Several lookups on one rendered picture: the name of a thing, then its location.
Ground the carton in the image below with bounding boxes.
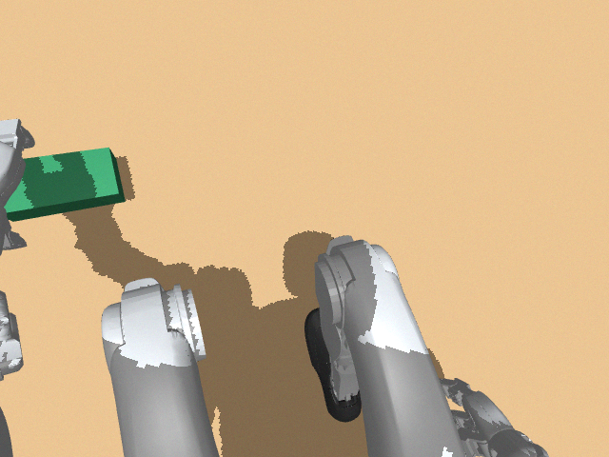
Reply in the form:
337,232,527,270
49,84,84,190
4,148,126,222

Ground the left robot hand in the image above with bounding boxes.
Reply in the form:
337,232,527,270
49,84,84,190
0,119,35,250

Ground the right robot foot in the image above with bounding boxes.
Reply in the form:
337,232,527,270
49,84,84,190
304,308,362,422

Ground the left robot arm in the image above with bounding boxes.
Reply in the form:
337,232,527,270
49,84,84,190
0,204,24,457

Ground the right robot hand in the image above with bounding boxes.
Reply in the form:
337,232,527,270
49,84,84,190
440,378,514,457

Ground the right robot arm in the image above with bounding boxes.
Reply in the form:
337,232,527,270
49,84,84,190
488,429,549,457

